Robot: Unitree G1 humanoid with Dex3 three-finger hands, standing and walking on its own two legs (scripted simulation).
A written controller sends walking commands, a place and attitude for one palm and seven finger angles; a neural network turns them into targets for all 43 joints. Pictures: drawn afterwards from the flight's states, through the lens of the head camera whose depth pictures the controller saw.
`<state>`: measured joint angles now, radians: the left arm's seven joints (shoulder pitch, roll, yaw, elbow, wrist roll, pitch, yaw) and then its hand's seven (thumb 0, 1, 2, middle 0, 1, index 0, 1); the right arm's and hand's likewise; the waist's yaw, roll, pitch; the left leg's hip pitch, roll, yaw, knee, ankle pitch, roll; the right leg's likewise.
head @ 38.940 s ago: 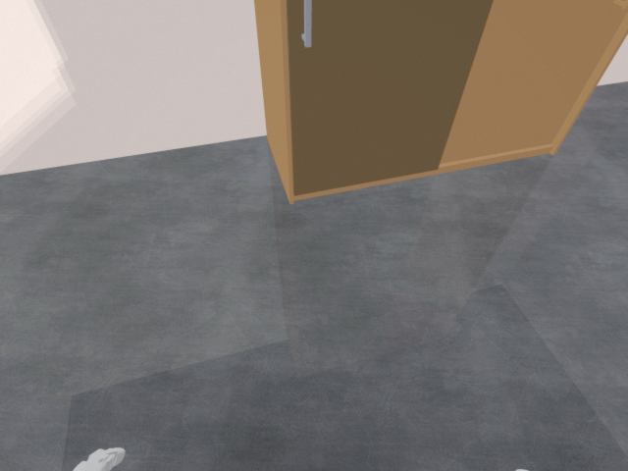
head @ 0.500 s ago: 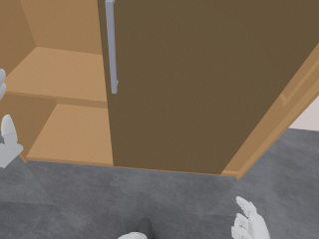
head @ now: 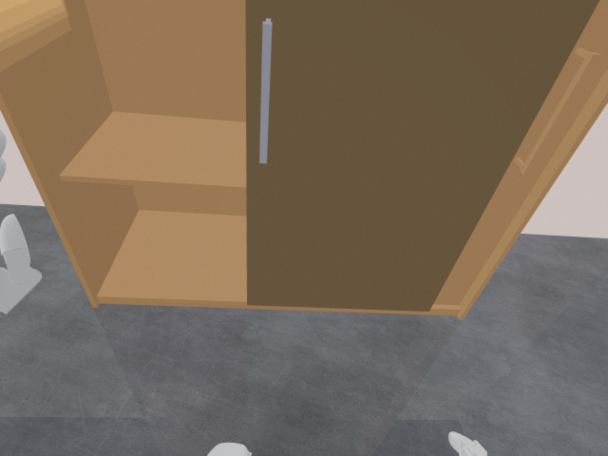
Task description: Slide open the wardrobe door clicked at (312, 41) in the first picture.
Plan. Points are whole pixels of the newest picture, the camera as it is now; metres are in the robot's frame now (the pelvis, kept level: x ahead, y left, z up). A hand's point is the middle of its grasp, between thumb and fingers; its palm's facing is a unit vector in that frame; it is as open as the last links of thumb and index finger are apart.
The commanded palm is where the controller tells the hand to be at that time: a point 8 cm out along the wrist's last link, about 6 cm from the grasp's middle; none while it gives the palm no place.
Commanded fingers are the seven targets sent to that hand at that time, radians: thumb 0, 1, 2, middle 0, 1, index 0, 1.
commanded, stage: stop stepping back and stand still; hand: left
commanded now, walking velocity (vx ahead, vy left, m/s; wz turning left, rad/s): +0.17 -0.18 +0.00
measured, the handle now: (265, 97) +0.82 +0.19 +0.13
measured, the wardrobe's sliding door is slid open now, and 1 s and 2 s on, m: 0.56 0.56 0.56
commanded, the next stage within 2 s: let the arm hang, fingers relaxed in 0.74 s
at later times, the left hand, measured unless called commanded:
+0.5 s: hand out of the picture +0.09 +0.30 +0.19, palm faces +0.55 -0.73 -0.42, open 7.4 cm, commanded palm +0.05 +0.33 +0.19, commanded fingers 0.00 0.90 0.90 -0.20 -0.30 -0.20 -0.30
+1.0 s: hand (72, 450) +0.13 +0.29 -0.04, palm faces +0.16 -0.89 -0.42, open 7.4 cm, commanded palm none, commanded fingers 0.00 0.90 0.90 -0.20 -0.30 -0.20 -0.30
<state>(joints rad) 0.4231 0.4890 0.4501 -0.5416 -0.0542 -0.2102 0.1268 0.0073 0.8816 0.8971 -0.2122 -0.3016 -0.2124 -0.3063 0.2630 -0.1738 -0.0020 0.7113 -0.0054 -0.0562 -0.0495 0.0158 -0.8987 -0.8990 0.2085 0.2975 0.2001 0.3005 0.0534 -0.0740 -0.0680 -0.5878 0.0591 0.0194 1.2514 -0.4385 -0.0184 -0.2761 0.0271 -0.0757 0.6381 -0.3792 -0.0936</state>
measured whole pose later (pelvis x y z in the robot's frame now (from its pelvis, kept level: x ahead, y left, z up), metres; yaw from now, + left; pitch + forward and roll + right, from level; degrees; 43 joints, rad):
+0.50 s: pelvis -0.08 +0.03 +0.01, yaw +2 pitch -2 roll +1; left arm 0.50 0.37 0.42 -0.44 -0.03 -0.22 0.16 0.01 0.89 0.90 -0.21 -0.30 -0.21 -0.31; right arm 0.26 -0.22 -0.02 0.73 0.00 -0.08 -0.07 0.02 -0.90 -0.90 0.21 0.30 0.20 0.30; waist 0.03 0.01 -0.01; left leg -0.53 0.07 0.05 1.07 -0.37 0.00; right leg -0.26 -0.02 -0.06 0.58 -0.29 -0.05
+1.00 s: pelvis -0.06 +0.05 -0.01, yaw +5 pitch +0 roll +0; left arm 0.24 0.29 0.10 0.35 0.03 0.00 0.03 0.00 0.90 0.90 -0.19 -0.30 -0.19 -0.30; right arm 0.19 -0.28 -0.01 0.78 -0.02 0.00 0.02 0.01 -0.90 -0.90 0.21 0.30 0.20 0.30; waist -0.02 0.08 0.01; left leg -0.36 0.03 0.06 0.67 -0.29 0.00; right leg -0.33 -0.05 -0.12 0.70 -0.37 -0.02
